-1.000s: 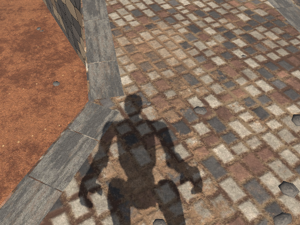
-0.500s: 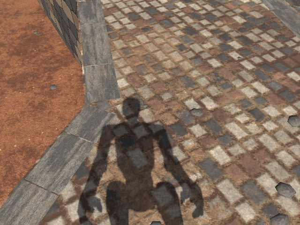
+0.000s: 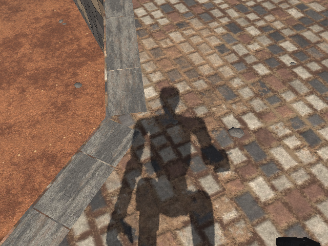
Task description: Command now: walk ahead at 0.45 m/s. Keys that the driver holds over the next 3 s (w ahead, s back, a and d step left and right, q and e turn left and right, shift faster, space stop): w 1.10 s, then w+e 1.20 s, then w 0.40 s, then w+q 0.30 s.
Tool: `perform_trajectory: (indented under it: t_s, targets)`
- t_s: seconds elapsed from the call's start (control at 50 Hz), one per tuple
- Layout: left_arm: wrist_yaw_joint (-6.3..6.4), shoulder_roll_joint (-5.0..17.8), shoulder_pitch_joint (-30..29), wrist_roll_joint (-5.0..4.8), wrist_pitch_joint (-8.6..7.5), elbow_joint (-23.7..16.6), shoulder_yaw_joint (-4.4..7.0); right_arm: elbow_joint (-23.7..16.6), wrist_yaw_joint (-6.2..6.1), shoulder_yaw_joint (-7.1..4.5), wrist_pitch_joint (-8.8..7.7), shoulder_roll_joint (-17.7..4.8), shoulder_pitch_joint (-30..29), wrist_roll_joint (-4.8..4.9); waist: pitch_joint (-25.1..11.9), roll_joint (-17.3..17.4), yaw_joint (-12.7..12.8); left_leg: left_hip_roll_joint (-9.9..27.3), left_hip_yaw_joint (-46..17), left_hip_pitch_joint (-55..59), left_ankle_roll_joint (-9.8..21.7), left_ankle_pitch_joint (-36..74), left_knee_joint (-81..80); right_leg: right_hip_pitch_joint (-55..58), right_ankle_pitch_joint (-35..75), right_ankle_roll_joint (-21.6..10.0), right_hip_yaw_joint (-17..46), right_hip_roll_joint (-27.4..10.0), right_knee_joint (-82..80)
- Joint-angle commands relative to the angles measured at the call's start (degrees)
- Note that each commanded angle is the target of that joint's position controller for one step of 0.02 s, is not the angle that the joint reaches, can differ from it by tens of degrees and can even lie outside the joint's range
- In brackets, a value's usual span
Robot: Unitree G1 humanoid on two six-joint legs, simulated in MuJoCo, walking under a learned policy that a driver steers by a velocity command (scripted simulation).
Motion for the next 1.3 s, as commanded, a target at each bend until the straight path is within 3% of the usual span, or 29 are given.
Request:
perform_trajectory:
  t_s: [0.02, 0.06, 0.1, 0.12, 0.14, 0.16, 0.18, 0.2, 0.24, 0.3, 0.38, 0.52, 0.58, 0.62, 0.64, 0.66, 0.68, 0.7, 0.74, 0.78, 0.9, 1.06, 1.12, 1.16, 1.18, 1.2, 1.22, 1.24, 1.3]
  targets:
    - [0.47, 10.7, 1.3, -0.70, -0.23, -1.3, 2.50, -6.0, 0.65, -0.42, -1.12, -3.9, -8.3, 0.17, 7.2, -7.9, -2.9, -1.4, 0.4, 2.2, 1.9, 1.2, -4.8, -5.5, 29.0, -7.2, 5.1, -15.0, -1.4]
    - [0.46, 12.0, -0.4, -0.36, 0.35, -1.9, 3.18, -5.0, 0.59, -1.78, -1.32, -6.7, -2.8, 0.02, 1.7, -9.5, -6.9, -4.0, 1.7, 10.9, 4.0, -1.4, -4.8, -2.3, 48.8, -5.9, 3.8, -15.6, 6.8]
    - [0.36, 11.7, -2.4, 0.40, 1.22, -3.2, 3.00, 0.5, -0.36, -4.34, -0.81, -11.1, 15.6, 0.28, -9.3, -9.2, -15.7, -3.7, 0.2, 35.7, 7.4, -2.0, -4.2, -11.1, 54.0, -3.0, 1.4, -12.0, 28.7]
    - [-0.31, 6.1, 2.1, 0.94, 0.67, -4.7, 1.44, 2.2, -0.92, -5.58, -0.47, -16.1, 24.9, -1.27, -18.7, 1.9, -14.9, 11.2, -21.6, 58.6, 14.8, -10.7, -4.6, -32.3, 30.0, -0.1, 0.0, -5.0, 50.7]
    - [-0.73, 1.8, 4.0, -0.23, -0.89, -3.9, 0.13, 3.2, -0.68, -4.80, -0.15, -14.2, 26.4, -1.06, -26.1, 12.1, -13.4, 20.4, -46.3, 63.2, 20.2, -22.0, -17.4, -42.6, -11.9, 1.2, 5.8, 3.2, 67.0]
    - [-0.92, 7.3, -1.9, -2.05, -2.37, -5.8, 1.74, 3.0, -0.39, -3.46, -0.53, -10.3, 20.7, -0.53, -16.4, 8.8, -13.0, 17.4, -42.5, 54.9, 16.9, -24.9, -20.8, -48.6, -11.0, -0.5, 10.1, -0.4, 72.5]
    - [-0.81, 9.5, -7.3, -3.20, -3.10, -7.7, 2.33, 1.9, -0.41, -2.74, -0.88, -7.9, 15.2, -0.66, -8.5, 5.6, -11.0, 15.7, -32.9, 45.1, 14.7, -20.3, -21.8, -49.8, -6.4, -1.7, 8.0, -3.4, 71.9]
    - [-0.33, 9.3, -9.6, -2.68, -3.20, -8.1, 2.58, 1.5, -0.06, -2.18, -1.48, -6.3, 11.0, -1.21, -4.2, 0.6, -8.6, 13.6, -25.8, 35.5, 13.4, -12.6, -23.6, -47.0, -1.6, -1.8, 6.9, -6.2, 68.0]
    - [0.20, 7.5, -7.6, -1.32, -1.76, -7.7, 3.16, 1.9, 0.30, -1.56, -2.17, -4.3, 8.5, -2.19, -2.6, 1.8, -4.8, 10.1, -17.8, 25.4, 12.3, -6.8, -26.5, -39.6, 2.1, -1.6, 7.1, -9.2, 62.8]
    - [0.42, 6.4, -9.4, -0.93, -0.24, -9.1, 3.37, 3.9, -0.28, -1.57, -2.51, -5.5, 11.0, -1.74, 0.4, 2.1, -3.6, 8.7, -12.7, 20.5, 13.1, -4.7, -30.0, -40.4, 4.2, -0.3, 5.7, -10.2, 56.4]
    - [0.04, 6.9, -20.0, -0.04, -0.45, -13.0, 3.53, 5.1, -1.76, -1.89, -2.04, -7.9, 15.6, -1.87, 2.4, 0.5, -6.0, 7.7, -8.9, 23.3, 12.2, -0.8, -31.0, -46.6, 17.5, 1.3, 4.5, -10.2, 41.3]
    - [-2.01, 6.4, -33.2, -0.97, -0.99, -17.4, 2.45, 8.0, -2.36, -2.27, -0.72, -9.6, 24.4, -0.54, 3.7, 0.4, -10.2, 9.6, -6.5, 33.8, 10.1, 1.1, -27.6, -45.2, 22.0, 0.4, 2.1, -6.3, 23.9]
    - [-2.80, 8.6, -31.9, -1.10, -1.40, -18.2, 3.05, 8.3, -2.60, -2.82, 0.38, -10.7, 24.3, -0.55, 1.9, 1.8, -7.9, 12.0, -7.2, 39.4, 8.6, 9.7, -22.4, -41.7, 15.2, -1.8, 1.6, -4.8, 21.2]
    - [-2.52, 12.0, -19.6, -1.21, -1.53, -14.8, 4.99, 7.7, -2.77, -2.54, 1.02, -10.1, 22.1, -0.57, -6.0, 1.8, -1.0, 8.4, -3.8, 37.9, 6.3, 25.3, -7.1, -24.1, 14.4, -4.6, -1.2, -1.4, 18.5]
    - [-1.98, 16.1, -8.5, -0.59, -1.44, -12.4, 6.30, 6.3, -2.83, -1.49, 1.00, -8.0, 22.4, -1.57, -14.9, -2.6, 2.5, 5.2, -1.4, 27.4, 4.5, 15.6, 9.5, -6.1, 15.1, -8.2, 7.4, -9.1, 20.6]
    - [-2.15, 21.0, -3.6, -0.18, -1.05, -10.7, 7.41, 5.9, -2.20, 0.72, -0.29, -0.3, 29.3, -1.64, -22.3, -17.7, -0.5, -5.7, 0.1, 3.3, 0.3, -17.0, 30.4, 14.7, 4.5, -17.3, 34.4, -22.4, 15.1]
    - [-2.31, 15.2, -3.8, -0.30, -1.07, -10.9, 5.72, 6.6, -1.93, -0.22, -1.72, -5.1, 26.8, -0.57, -22.8, -14.1, 0.8, -4.8, -8.2, -3.8, 1.1, -31.3, 38.1, 14.8, -0.9, -16.9, 43.1, -23.1, 9.0]
    - [-2.23, 13.0, -9.0, -0.07, -1.32, -11.8, 4.92, 5.0, -1.61, -1.37, -2.61, -9.3, 21.5, 0.93, -14.1, -11.3, 0.0, -1.9, -8.4, -8.0, 2.2, -27.4, 40.7, 7.7, 1.2, -14.1, 34.7, -21.4, 8.2]
    - [-2.43, 9.9, -17.0, 0.43, -1.55, -13.4, 3.89, 4.1, -2.15, -1.66, -2.59, -8.5, 16.6, 0.15, -5.6, -4.3, -3.2, 3.2, -6.1, -4.5, 2.0, -18.4, 35.0, -8.0, 12.3, -12.0, 21.6, -17.1, 5.1]
    - [-2.77, 8.0, -18.2, 0.89, -1.84, -12.9, 3.32, 4.6, -2.33, -1.81, -0.98, -6.1, 18.4, -0.58, -3.9, -5.0, -6.1, 5.1, -6.2, 1.4, 1.6, -14.5, 30.7, -14.9, 15.5, -11.0, 15.9, -14.2, 1.5]
    - [-1.36, 11.0, -13.1, 0.32, -1.75, -10.1, 4.08, 1.5, -2.40, -1.82, 0.24, -4.6, 9.9, -1.53, 0.1, -4.2, -5.5, 5.5, -4.9, -4.3, -1.1, -1.8, 13.6, -15.8, 21.6, -11.3, 8.3, -12.9, -2.2]
    - [-0.47, 12.1, -6.3, -0.69, -0.52, -6.1, 4.53, -2.9, -0.66, -1.00, -0.65, -4.2, -3.4, -0.65, 3.6, -4.9, -2.0, 2.2, -3.0, -2.5, 0.2, 5.3, -4.4, -8.3, 19.7, -9.3, 4.8, -14.3, -0.7]
    - [-0.14, 12.7, -6.3, -0.82, 0.58, -5.5, 5.01, -3.8, 0.14, -1.57, -1.24, -5.8, -3.1, -0.50, 2.3, -5.1, -3.5, 1.0, -2.5, 0.6, 2.1, -0.8, -6.6, -3.6, 27.2, -8.0, 5.8, -16.2, 4.3]
    - [-0.11, 12.8, -8.6, -0.86, 1.26, -6.2, 4.89, -1.2, -0.10, -3.31, -1.59, -8.6, 6.9, -0.66, -3.3, -6.2, -9.4, -2.3, 0.0, 15.9, 3.9, -2.5, -8.7, -5.8, 41.9, -6.3, 4.8, -13.5, 15.4]
    - [-0.13, 10.9, -9.4, -0.28, 1.39, -7.3, 4.03, 1.7, -0.43, -4.88, -1.62, -12.0, 18.0, -1.28, -11.2, -4.8, -13.7, 1.0, -3.4, 33.4, 6.4, -0.3, -6.3, -14.3, 38.1, -4.5, 3.1, -10.2, 28.5]
    - [-0.44, 5.6, -4.6, 0.45, 0.58, -8.7, 2.39, 3.0, -1.07, -6.42, -1.37, -18.2, 26.5, -2.39, -20.3, 6.5, -13.3, 16.4, -24.8, 56.7, 13.3, -4.7, -7.1, -36.1, 13.3, -0.5, -0.7, -1.8, 51.1]
    - [-0.59, 4.3, -2.7, -0.85, -0.72, -7.8, 1.85, 3.3, -1.01, -5.46, -1.13, -15.5, 27.4, -1.94, -25.5, 13.7, -12.9, 22.3, -43.0, 60.5, 17.4, -13.0, -16.4, -46.5, -15.6, 0.0, 6.6, 2.4, 63.2]
    - [-0.60, 10.6, -7.4, -2.60, -1.42, -8.3, 3.66, 2.7, -1.14, -4.17, -1.34, -11.1, 22.9, -1.48, -16.8, 8.5, -12.8, 19.9, -35.9, 53.2, 14.1, -16.6, -17.9, -51.3, -13.2, -0.8, 9.8, -1.3, 68.1]
    - [0.33, 9.8, -12.6, -2.04, -0.48, -9.0, 4.63, 1.5, -1.30, -2.36, -1.98, -4.8, 12.1, -1.80, -3.8, 3.6, -7.7, 13.7, -16.3, 31.1, 8.0, -11.8, -24.6, -46.4, 1.0, -1.4, 7.8, -8.6, 61.6]
Next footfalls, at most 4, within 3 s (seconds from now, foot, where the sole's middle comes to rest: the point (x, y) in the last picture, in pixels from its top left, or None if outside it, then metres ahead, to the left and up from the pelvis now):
0.10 left None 0.25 0.13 -0.77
0.64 right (221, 228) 0.55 -0.11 -0.77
1.18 left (169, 160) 0.86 0.13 -0.77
1.74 right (227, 121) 1.11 -0.15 -0.77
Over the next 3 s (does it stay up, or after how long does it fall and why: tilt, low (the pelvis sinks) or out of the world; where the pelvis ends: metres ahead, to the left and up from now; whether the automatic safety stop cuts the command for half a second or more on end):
stays up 1.51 -0.38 0.01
